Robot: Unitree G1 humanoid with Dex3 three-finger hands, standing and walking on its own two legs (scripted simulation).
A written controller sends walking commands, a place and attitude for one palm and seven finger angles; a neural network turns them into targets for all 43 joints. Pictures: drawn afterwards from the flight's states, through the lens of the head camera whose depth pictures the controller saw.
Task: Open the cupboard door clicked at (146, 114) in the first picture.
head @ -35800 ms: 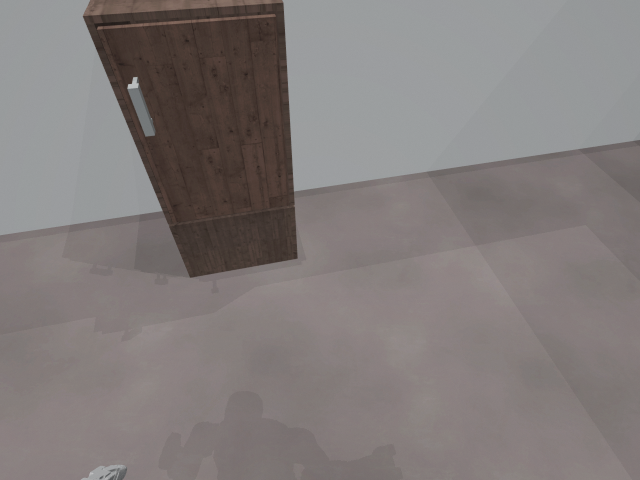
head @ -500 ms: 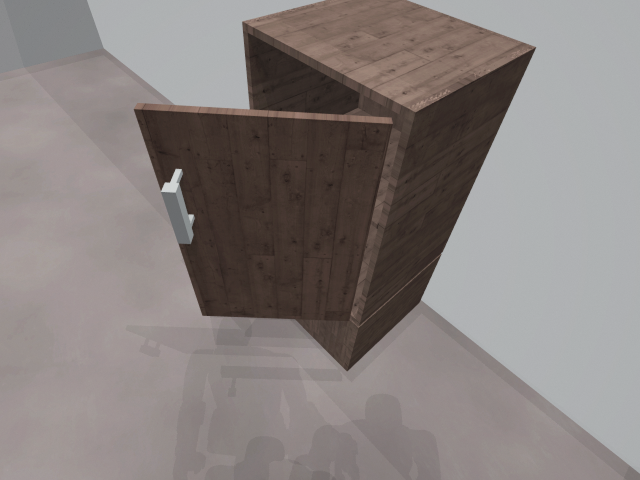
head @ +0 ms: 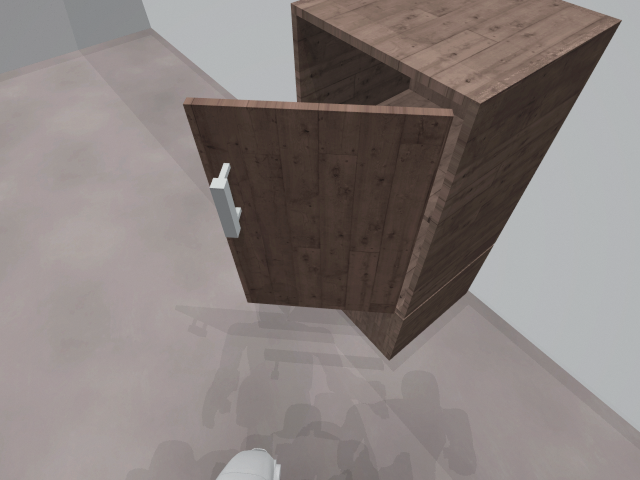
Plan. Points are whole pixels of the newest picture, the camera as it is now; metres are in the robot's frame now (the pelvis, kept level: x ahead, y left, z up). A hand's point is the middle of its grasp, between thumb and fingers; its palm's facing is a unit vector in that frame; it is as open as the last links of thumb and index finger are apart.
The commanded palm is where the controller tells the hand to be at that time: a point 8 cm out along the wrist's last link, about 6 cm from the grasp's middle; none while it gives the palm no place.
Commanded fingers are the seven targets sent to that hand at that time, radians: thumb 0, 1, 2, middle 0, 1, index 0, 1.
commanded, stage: come to a stop and stand still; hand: left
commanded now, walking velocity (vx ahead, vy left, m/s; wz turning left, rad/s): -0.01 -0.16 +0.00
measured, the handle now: (229, 200) +0.54 +0.21 -0.02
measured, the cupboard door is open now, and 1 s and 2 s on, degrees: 46 46 46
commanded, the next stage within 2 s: look again from close up in 1.50 s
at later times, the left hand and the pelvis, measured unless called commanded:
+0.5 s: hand out of the picture +0.02 +0.21 -0.17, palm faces +0.01 -0.98 -0.20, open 7.3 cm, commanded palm none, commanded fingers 0.00 0.90 0.90 -0.20 -0.30 -0.20 -0.30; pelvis +0.00 +0.04 -0.01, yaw +0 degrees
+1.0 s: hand out of the picture +0.02 +0.26 -0.17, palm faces +0.01 -0.97 -0.23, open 7.4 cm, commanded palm none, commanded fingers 0.00 0.90 0.90 -0.20 -0.30 -0.20 -0.30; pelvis -0.03 +0.06 +0.00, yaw +0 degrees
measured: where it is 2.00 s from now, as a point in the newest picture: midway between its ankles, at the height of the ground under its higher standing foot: outside the picture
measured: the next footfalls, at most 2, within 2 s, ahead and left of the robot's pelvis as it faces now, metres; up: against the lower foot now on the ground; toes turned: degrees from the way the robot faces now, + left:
left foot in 0.10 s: +0.05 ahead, +0.16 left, +0.00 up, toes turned +2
right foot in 0.38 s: +0.02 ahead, -0.05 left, +0.00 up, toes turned -6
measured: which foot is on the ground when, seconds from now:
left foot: up 0.00-0.08, down 0.10-1.00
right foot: down 0.00-0.08, up 0.10-0.36, down 0.38-1.00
